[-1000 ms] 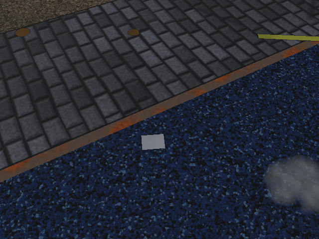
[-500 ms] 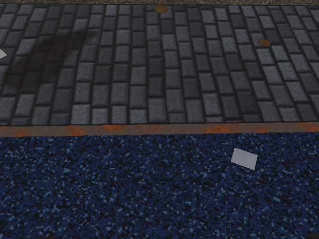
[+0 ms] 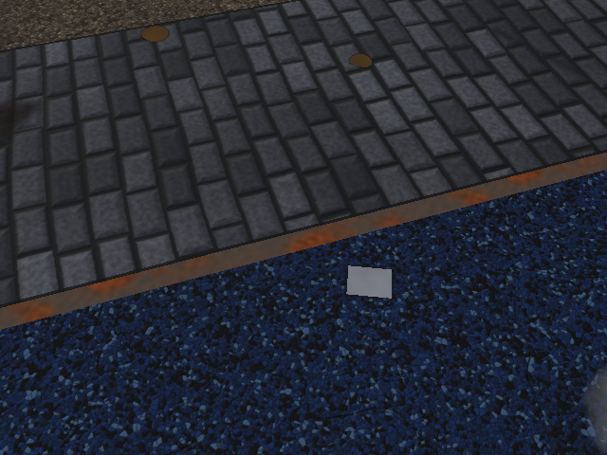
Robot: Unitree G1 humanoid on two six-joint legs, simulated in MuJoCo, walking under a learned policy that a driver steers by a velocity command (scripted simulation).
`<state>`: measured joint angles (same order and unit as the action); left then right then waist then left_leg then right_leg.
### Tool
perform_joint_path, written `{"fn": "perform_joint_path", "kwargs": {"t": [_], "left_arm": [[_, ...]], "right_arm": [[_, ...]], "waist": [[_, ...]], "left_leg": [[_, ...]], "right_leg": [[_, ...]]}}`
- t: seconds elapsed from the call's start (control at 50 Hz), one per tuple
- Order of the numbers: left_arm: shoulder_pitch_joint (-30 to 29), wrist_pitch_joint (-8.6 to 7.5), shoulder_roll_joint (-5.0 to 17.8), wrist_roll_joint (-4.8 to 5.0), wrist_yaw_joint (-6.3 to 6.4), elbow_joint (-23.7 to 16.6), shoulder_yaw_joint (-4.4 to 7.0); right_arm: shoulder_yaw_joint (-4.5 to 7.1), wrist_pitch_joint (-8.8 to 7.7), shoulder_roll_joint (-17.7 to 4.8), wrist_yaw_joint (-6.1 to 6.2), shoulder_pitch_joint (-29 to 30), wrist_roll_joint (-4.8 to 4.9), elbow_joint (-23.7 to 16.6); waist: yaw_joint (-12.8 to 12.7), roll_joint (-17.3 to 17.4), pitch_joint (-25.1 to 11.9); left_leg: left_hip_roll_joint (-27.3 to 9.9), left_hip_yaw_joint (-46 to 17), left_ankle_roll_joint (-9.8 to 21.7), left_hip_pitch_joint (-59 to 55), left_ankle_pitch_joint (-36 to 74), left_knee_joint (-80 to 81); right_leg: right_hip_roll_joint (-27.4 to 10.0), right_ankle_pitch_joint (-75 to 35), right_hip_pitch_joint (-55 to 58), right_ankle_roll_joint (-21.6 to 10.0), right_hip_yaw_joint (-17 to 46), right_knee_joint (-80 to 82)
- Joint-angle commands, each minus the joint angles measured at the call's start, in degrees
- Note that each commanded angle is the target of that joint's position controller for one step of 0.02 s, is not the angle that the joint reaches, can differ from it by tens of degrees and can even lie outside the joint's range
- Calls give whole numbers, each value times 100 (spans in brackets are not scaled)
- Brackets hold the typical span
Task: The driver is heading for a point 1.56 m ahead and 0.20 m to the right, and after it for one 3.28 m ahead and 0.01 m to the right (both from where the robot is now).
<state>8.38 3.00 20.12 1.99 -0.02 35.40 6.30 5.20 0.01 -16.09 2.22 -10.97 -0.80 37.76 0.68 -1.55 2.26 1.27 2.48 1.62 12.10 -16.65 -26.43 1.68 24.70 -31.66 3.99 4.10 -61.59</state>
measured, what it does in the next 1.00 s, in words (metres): walks ahead, turning right: right foot, then left foot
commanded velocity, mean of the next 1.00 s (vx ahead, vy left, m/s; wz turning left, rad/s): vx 0.19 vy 0.00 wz -0.31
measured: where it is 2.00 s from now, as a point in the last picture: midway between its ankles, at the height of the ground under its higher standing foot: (295, 267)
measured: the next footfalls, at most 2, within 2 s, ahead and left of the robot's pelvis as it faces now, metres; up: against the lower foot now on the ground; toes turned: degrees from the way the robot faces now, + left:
right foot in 0.22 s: +0.05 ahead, -0.17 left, +0.00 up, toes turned -16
left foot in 0.68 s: +0.15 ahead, +0.02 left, +0.00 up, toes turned -34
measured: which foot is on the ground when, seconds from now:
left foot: down 0.00-0.22, up 0.24-0.66, down 0.68-1.00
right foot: up 0.00-0.20, down 0.22-0.72, up 0.74-0.98, down 1.00-1.00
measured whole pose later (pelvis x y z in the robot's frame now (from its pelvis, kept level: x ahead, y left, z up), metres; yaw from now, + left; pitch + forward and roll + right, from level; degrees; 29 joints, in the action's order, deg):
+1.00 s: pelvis +0.14 -0.11 +0.00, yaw -16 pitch +4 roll -1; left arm 4.8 -3.3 17.6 -1.3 -0.3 34.2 2.3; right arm 5.5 0.2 -17.6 -1.5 -26.3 -0.5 45.2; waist 4.3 -0.6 0.2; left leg 4.5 -17.3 1.5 11.9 -21.3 -29.9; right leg 2.8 14.6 -17.0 0.8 3.3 -25.3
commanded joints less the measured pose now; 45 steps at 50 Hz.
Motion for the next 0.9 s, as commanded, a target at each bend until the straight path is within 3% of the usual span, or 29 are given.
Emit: {"fn": "perform_joint_path", "kwargs": {"t": [0.02,0.1,0.16,0.2,0.22,0.24,0.26,0.28,0.3,0.32,0.34,0.38,0.44,0.48,0.56,0.6,0.62,0.64,0.66,0.68,0.7,0.72,0.74,0.76,0.8,0.84,0.86,0.88,0.9], "left_arm": [[-348,-16,164,32,-97,-562,-26],[-500,-2,136,-17,-203,-775,-85],[-308,101,335,-19,-214,-750,19],[221,151,444,-22,-161,-593,148],[859,130,824,-47,-51,-447,322],[1083,77,1731,-59,50,-574,506],[933,-132,1643,-306,-38,-747,418],[783,-264,1315,-291,-85,-698,326],[551,-317,1094,-154,-46,-614,263],[249,-285,903,-35,12,-642,201],[-66,-236,832,-9,73,-703,152],[-188,-181,840,-100,160,-760,146],[-41,-143,907,-66,229,-698,179],[-97,-108,910,-66,257,-700,175],[-58,-87,534,-236,201,-602,-44],[-77,-119,161,-310,131,-491,-235],[-147,-152,-22,-327,95,-423,-333],[29,-188,55,-337,60,-343,-324],[304,-241,295,-354,28,-276,-255],[313,-308,428,-361,9,-277,-234],[320,-384,400,-334,1,-368,-247],[-38,-506,420,-184,29,-489,-218],[-326,-662,364,-2,63,-577,-188],[-792,-789,380,63,76,-696,-179],[-997,-1002,215,-48,-7,-779,-206],[-1035,-1148,43,-142,-100,-691,-226],[-827,-881,90,-662,-229,-531,-283],[-875,-757,-60,-641,-267,-533,-295],[-949,-675,-182,-512,-261,-591,-348]], "right_arm": [[185,-27,-830,80,212,-14,-414],[283,55,-1138,3,167,30,-325],[332,-16,-1228,-124,223,182,-248],[305,-82,-1075,-179,285,282,-169],[260,-133,-890,-219,31,240,-76],[95,-181,-385,-226,192,-101,-478],[80,-219,-538,-186,571,-122,-632],[125,-211,-783,-150,880,42,-647],[128,-212,-804,-105,926,74,-640],[148,-194,-837,-36,834,3,-537],[175,-166,-899,-9,740,-34,-507],[138,-151,-765,-54,577,-40,-393],[49,-136,-559,-76,634,15,-335],[27,-115,-546,-97,643,37,-294],[-31,-86,-561,-166,558,71,-220],[-97,-116,-442,-227,536,75,-239],[-146,-141,-309,-270,460,71,-212],[-174,-156,-265,-296,344,91,-167],[-138,-161,-437,-294,362,116,-177],[-105,-193,-629,-281,172,171,-195],[-58,-242,-916,-252,-35,220,-169],[21,-294,-1149,-255,-380,208,-31],[57,-357,-1252,-280,-710,143,36],[51,-383,-1216,-271,-1054,102,116],[51,-448,-1084,-233,-1305,177,137],[41,-394,-940,-146,-1290,304,86],[233,-196,-1395,-288,-1059,-130,263],[250,-103,-1314,-329,-1094,-117,251],[229,-60,-1180,-356,-1069,-55,280]], "waist": [[135,774,-343],[231,978,-527],[126,1127,-580],[-216,952,-747],[-498,282,-969],[-304,-1675,-1017],[-549,-1379,-1868],[-595,-719,-1589],[-392,-505,-1112],[-216,-248,-891],[-32,-320,-778],[72,-374,-887],[2,-367,-935],[-11,-514,-927],[-232,-786,-1031],[-238,-738,-980],[-142,-699,-914],[-148,-696,-942],[-295,-649,-728],[-261,-536,-389],[-314,-93,9],[-157,675,413],[-46,1390,668],[226,1466,793],[307,1185,385],[311,957,38],[246,929,-62],[286,1025,-129],[291,1117,-124]], "left_leg": [[-1618,-782,1075,-1088,3397,607],[-1763,-183,997,-982,3264,532],[-1894,158,756,-859,3191,196],[-1728,607,343,-511,3133,-726],[-1340,884,-90,404,2477,-1919],[-474,928,-634,2634,-1949,-3858],[-57,-516,-708,3186,-2507,-4858],[-208,-823,-592,3238,-2086,-4951],[-285,-864,-471,3257,-1542,-4601],[-378,-903,-455,3154,-1101,-4210],[-348,-911,-470,2812,-785,-3886],[-91,-836,-556,2356,-390,-3568],[162,-905,-661,2134,-162,-2682],[208,-939,-679,1979,-11,-2272],[-131,-666,-640,1262,38,-1974],[-321,-608,-518,732,-45,-1534],[-335,-534,-437,306,209,-931],[-120,-304,-335,-106,551,-450],[62,-230,-197,-145,143,-596],[-107,-583,65,34,-803,-537],[-434,-1287,500,371,-2153,27],[-860,-2458,1001,736,-3283,992],[-1573,-4027,1419,581,-3901,1845],[-1800,-4746,1602,232,-3687,2085],[-1648,-4552,1462,-635,-2706,1858],[-1167,-3739,1193,-954,-1654,1647],[-668,-3152,1052,-729,-1303,1366],[-452,-2926,1026,-444,-1120,1234],[-335,-2865,1007,-115,-997,1189]], "right_leg": [[-505,-330,-918,201,-281,-58],[-577,-413,-80,75,-671,1170],[-408,-609,591,-150,-988,1990],[-121,-1200,1646,-471,-1102,3011],[-167,-2473,2938,-834,-510,3553],[-1722,-5494,4221,-1708,2054,3483],[-2457,-4990,4046,-2763,3317,3836],[-2220,-4122,3760,-2594,2822,4038],[-1833,-3399,3380,-2233,2397,4110],[-1555,-2971,3050,-1943,2136,4136],[-1357,-2951,2602,-1804,1910,4157],[-1107,-3190,2262,-1742,1754,4122],[-927,-2854,2181,-1663,1915,4036],[-872,-2411,2096,-1575,2019,3973],[-1033,-2758,1837,-1569,1854,3692],[-1095,-2822,1680,-1566,1803,3630],[-1025,-2579,1558,-1471,1664,3630],[-850,-1095,1450,-1352,1507,3765],[-676,615,1268,-1277,1522,3877],[-604,1825,995,-1205,1557,3727],[-324,2105,726,-1029,1153,3383],[29,1512,479,-753,351,2655],[200,561,99,-592,-195,1821],[168,548,-384,-595,71,1490],[69,425,-809,-579,366,1046],[70,-67,-526,-507,236,1710],[258,-147,-120,-395,-182,1913],[388,-45,296,-312,-308,2195],[476,-7,675,-228,-380,2502]]}}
